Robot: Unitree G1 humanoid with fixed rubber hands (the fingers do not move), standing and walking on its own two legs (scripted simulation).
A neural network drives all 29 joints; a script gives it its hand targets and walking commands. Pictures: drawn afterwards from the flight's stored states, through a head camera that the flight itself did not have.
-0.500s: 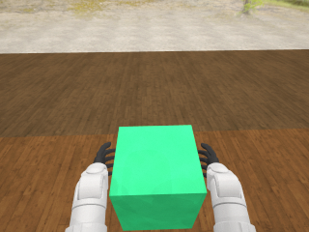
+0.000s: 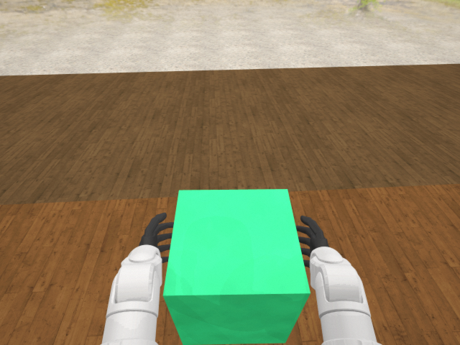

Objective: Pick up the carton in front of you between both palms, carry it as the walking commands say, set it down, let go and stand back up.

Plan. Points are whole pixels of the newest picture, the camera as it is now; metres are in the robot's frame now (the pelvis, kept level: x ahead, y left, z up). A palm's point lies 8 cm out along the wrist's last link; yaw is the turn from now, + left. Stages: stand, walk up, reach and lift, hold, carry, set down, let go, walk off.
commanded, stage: hold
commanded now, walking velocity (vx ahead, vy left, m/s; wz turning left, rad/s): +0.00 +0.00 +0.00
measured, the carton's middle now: (233, 269) +0.29 +0.00 -0.04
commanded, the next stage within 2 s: carry in 0.16 s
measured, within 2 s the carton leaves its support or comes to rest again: neither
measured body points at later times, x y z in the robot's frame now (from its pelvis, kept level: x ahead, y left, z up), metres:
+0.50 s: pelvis +0.06 +0.02 +0.00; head +0.03 +0.02 +0.45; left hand +0.33 +0.18 +0.08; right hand +0.33 -0.12 +0.07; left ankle +0.02 +0.12 -0.75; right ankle +0.04 -0.10 -0.72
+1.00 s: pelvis +0.32 +0.03 -0.02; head +0.28 +0.04 +0.43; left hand +0.54 +0.20 +0.06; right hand +0.56 -0.12 +0.07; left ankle +0.41 +0.13 -0.75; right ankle +0.16 -0.09 -0.75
